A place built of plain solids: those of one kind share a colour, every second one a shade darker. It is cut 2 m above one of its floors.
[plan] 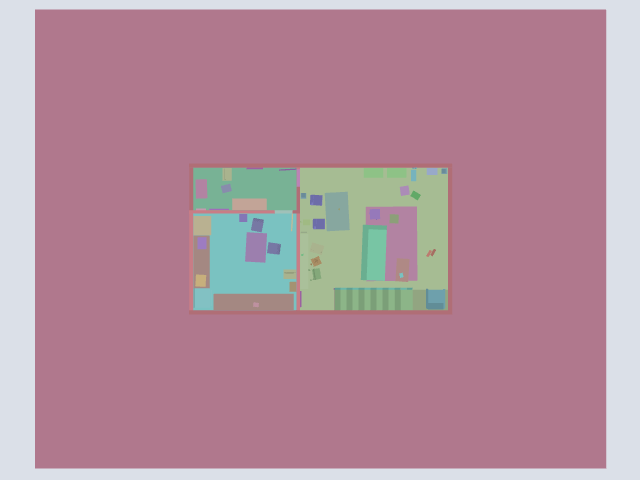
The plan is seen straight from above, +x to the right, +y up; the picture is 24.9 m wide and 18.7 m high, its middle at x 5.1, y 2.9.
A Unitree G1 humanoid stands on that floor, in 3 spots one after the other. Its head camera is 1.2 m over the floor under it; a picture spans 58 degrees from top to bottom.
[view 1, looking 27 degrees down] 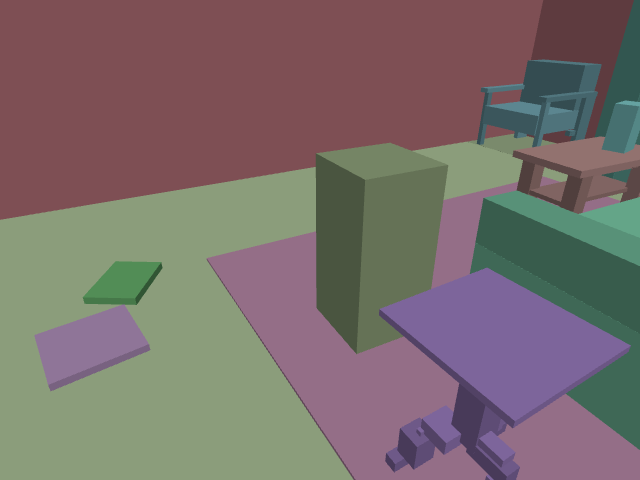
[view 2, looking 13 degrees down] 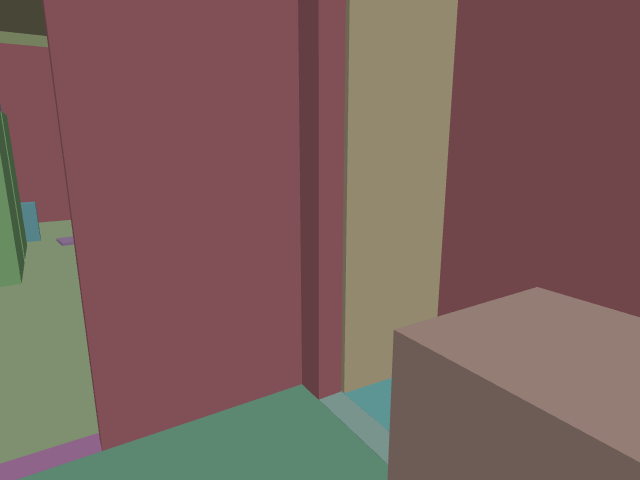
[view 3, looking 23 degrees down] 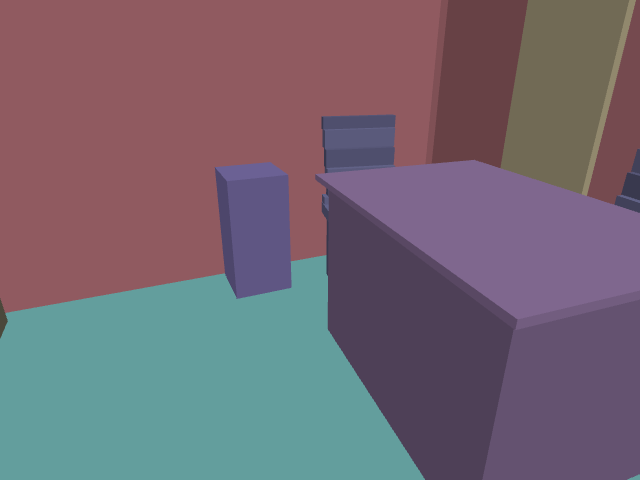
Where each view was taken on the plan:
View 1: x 6.72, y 4.67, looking -29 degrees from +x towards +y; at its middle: bar_stool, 1.81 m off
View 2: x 2.48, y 5.03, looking -32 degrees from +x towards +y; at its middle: wall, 1.88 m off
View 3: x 1.57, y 1.57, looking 67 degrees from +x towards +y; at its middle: wall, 2.78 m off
